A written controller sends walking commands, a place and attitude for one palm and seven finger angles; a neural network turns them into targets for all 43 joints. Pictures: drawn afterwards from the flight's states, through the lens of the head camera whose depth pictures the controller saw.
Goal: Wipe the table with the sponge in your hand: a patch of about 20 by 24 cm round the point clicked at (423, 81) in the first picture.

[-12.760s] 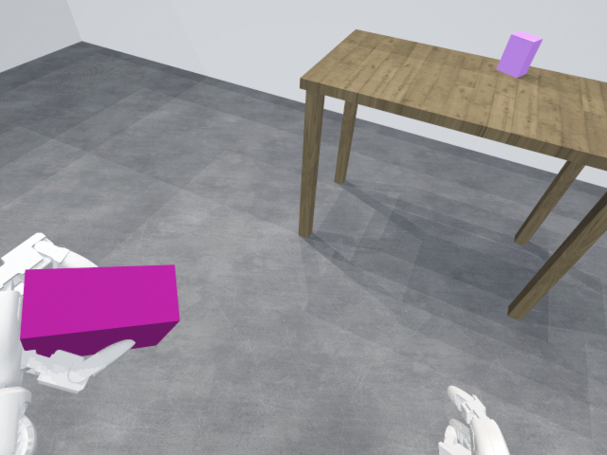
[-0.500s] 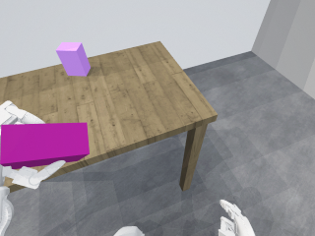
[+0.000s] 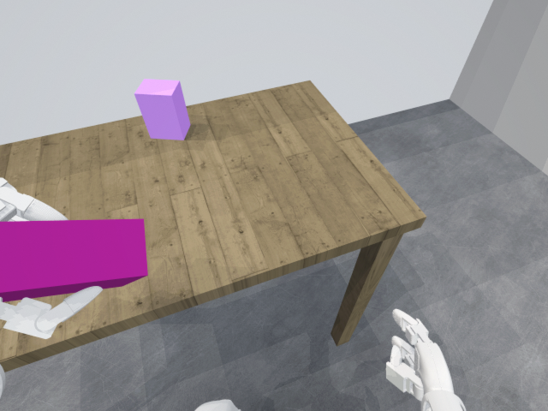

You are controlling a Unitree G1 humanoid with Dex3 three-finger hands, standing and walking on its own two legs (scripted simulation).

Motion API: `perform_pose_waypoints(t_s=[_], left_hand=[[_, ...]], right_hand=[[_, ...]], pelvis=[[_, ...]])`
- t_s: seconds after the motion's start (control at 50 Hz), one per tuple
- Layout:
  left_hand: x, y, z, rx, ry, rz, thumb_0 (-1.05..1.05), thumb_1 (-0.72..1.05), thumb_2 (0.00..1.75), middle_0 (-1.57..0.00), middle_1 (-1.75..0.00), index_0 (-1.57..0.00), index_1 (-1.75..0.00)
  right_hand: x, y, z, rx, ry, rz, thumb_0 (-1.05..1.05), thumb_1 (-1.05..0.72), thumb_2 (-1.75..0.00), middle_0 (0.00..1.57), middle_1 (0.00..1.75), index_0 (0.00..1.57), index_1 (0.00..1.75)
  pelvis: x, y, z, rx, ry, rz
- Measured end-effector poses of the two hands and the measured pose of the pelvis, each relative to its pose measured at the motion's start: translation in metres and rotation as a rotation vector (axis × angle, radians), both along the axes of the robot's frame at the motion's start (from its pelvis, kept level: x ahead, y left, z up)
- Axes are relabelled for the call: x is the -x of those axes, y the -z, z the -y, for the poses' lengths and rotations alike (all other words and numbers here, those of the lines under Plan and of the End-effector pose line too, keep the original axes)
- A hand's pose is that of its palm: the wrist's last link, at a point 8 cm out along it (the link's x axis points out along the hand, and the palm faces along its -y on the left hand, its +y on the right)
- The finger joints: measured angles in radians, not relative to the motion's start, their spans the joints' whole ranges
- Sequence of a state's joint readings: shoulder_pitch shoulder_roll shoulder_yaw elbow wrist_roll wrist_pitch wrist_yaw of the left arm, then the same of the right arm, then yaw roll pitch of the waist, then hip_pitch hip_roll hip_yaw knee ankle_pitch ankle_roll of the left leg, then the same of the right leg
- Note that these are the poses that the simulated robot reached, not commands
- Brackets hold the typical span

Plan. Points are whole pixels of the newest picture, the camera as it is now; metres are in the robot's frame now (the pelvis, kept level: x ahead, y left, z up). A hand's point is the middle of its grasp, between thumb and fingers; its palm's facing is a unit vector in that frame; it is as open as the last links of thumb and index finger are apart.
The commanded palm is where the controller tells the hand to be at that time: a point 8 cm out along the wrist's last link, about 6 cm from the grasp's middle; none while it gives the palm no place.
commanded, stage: shuffle to correct the standing spot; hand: left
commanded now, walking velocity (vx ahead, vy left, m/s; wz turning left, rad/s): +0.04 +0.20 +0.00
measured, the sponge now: (91, 259) +0.23 +0.21 +0.18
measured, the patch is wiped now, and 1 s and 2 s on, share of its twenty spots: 0.00 0.00 0.00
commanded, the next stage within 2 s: come to a stop and stand still in 0.26 s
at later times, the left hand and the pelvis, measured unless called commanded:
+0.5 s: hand out of the picture +0.21 +0.34 +0.21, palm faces +0.37 -0.79 -0.48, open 10.0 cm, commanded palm +0.15 +0.38 +0.20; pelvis -0.01 +0.10 +0.01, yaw +0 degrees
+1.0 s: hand out of the picture +0.19 +0.37 +0.19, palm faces +0.39 -0.83 -0.39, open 10.0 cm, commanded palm +0.13 +0.41 +0.20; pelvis -0.03 +0.13 +0.03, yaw +0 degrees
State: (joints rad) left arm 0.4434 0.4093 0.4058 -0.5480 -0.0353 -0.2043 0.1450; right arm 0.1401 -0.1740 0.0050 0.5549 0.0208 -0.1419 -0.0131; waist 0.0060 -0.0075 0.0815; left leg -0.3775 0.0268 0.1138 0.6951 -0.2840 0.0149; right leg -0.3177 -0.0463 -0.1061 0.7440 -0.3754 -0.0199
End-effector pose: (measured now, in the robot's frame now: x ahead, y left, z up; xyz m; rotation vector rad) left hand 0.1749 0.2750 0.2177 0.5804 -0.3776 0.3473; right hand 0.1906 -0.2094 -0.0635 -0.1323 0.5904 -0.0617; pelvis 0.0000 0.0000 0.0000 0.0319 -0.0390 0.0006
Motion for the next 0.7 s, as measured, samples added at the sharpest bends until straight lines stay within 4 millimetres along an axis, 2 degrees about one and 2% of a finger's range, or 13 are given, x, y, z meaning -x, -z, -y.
perform_pose_waypoints(t_s=[0.1,0.2,0.26,0.3,0.36,0.46,0.58,0.64,0.7], left_hand=[[0.009,-0.004,-0.019,0.062,-0.051,-0.023,-0.01,-0.48,1.01,-0.76,-1.35,-0.76,-1.35],[0.004,0.011,-0.052,0.100,-0.103,-0.097,-0.01,-0.48,1.01,-0.76,-1.35,-0.76,-1.35],[-0.002,0.021,-0.067,0.129,-0.085,-0.112,-0.01,-0.48,1.01,-0.76,-1.35,-0.76,-1.35],[-0.006,0.025,-0.075,0.133,-0.040,-0.095,-0.01,-0.48,1.01,-0.76,-1.35,-0.76,-1.35],[-0.008,0.022,-0.086,0.088,0.033,-0.054,-0.01,-0.48,1.01,-0.76,-1.35,-0.76,-1.35],[-0.002,0.004,-0.103,0.000,0.059,-0.033,-0.01,-0.48,1.01,-0.76,-1.35,-0.76,-1.35],[0.016,-0.013,-0.114,0.000,0.020,-0.028,-0.01,-0.48,1.01,-0.76,-1.35,-0.76,-1.35],[0.023,-0.005,-0.123,0.064,-0.011,-0.062,-0.01,-0.48,1.01,-0.76,-1.35,-0.76,-1.35],[0.028,0.015,-0.132,0.151,-0.042,-0.109,-0.01,-0.48,1.01,-0.76,-1.35,-0.76,-1.35]], right_hand=[[0.012,0.007,-0.020,-0.015,-0.046,-0.118,0.01,-0.91,-0.90,0.20,0.30,0.20,0.30],[0.031,0.003,-0.027,0.035,-0.023,-0.205,0.01,-0.91,-0.89,0.21,0.30,0.20,0.30],[0.036,0.000,-0.030,0.089,0.009,-0.208,0.01,-0.91,-0.90,0.21,0.30,0.20,0.30],[0.036,0.001,-0.034,0.129,0.041,-0.185,0.01,-0.91,-0.90,0.21,0.30,0.20,0.30],[0.037,-0.001,-0.046,0.139,0.093,-0.160,0.01,-0.91,-0.90,0.20,0.30,0.20,0.30],[0.041,-0.007,-0.079,0.085,0.080,-0.125,0.01,-0.91,-0.90,0.20,0.30,0.19,0.30],[0.047,0.001,-0.110,0.012,0.028,-0.141,0.01,-0.91,-0.90,0.20,0.30,0.20,0.30],[0.053,0.000,-0.118,-0.004,0.022,-0.139,0.01,-0.91,-0.90,0.20,0.30,0.20,0.30],[0.059,-0.004,-0.119,0.016,0.031,-0.136,0.01,-0.91,-0.89,0.21,0.31,0.20,0.30]], pelvis=[[-0.004,-0.014,-0.015,-0.011,-0.003,-0.014],[-0.005,-0.026,-0.036,-0.034,-0.009,-0.032],[-0.002,-0.023,-0.055,-0.027,-0.015,-0.031],[-0.001,-0.015,-0.072,-0.001,-0.015,-0.026],[0.006,-0.008,-0.089,-0.011,-0.003,-0.011],[0.013,-0.011,-0.101,0.009,0.000,-0.028],[0.017,-0.017,-0.110,0.050,0.002,-0.032],[0.019,-0.020,-0.115,0.054,0.008,-0.028],[0.021,-0.021,-0.120,0.051,0.014,-0.016]])
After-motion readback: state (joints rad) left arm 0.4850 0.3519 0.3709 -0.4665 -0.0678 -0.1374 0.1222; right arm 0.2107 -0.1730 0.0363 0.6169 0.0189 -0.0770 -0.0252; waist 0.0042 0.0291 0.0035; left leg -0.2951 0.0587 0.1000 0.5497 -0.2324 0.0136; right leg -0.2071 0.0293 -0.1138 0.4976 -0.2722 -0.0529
